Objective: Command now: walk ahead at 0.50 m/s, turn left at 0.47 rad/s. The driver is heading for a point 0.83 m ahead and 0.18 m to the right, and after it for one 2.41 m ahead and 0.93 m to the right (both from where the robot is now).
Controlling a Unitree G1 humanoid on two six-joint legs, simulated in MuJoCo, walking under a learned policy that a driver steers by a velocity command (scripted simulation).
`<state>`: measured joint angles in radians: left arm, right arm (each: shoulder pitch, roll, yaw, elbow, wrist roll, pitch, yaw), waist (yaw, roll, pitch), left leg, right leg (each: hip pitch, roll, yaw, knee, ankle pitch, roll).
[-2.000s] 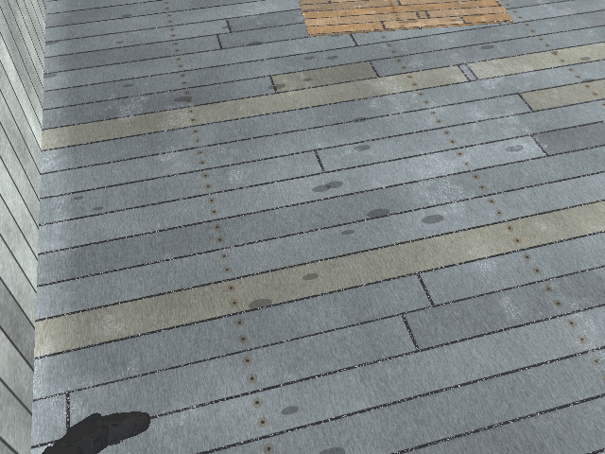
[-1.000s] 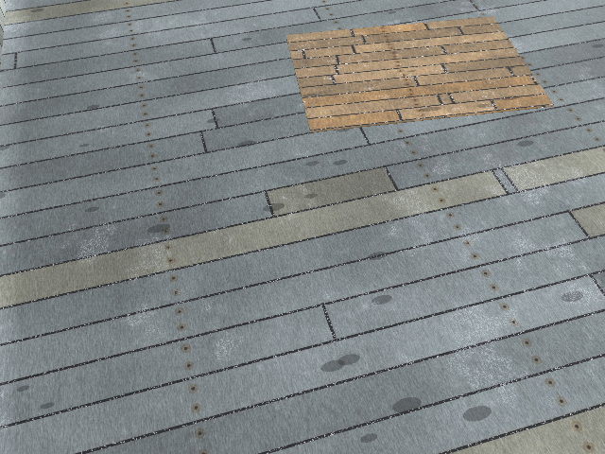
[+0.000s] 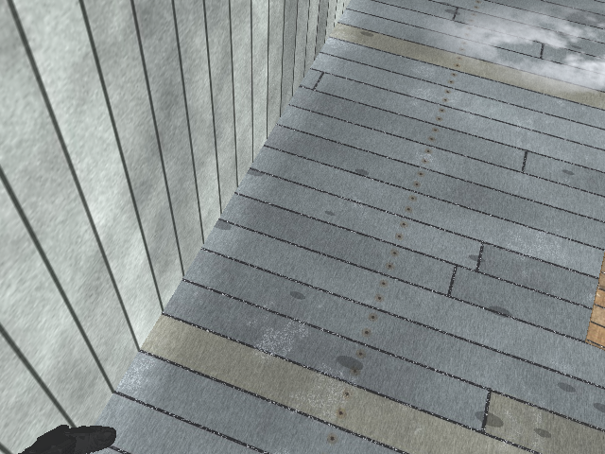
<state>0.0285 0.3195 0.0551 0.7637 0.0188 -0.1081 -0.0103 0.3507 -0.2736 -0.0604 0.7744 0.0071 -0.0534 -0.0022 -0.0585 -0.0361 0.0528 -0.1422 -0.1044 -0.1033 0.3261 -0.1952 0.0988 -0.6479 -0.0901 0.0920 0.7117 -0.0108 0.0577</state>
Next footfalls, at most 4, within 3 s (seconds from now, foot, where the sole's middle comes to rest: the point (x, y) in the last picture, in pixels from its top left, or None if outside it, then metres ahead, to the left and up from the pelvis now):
0.20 right None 0.30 -0.13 -0.79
0.66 left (225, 407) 0.56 0.12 -0.79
1.08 right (387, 378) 0.62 -0.25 -0.79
1.52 left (348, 263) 0.94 -0.19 -0.79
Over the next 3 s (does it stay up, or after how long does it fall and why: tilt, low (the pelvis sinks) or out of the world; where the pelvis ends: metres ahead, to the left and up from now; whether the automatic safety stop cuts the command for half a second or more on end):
stays up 0.83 -0.30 -0.01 its command is cut before an obstacle after 0.6 s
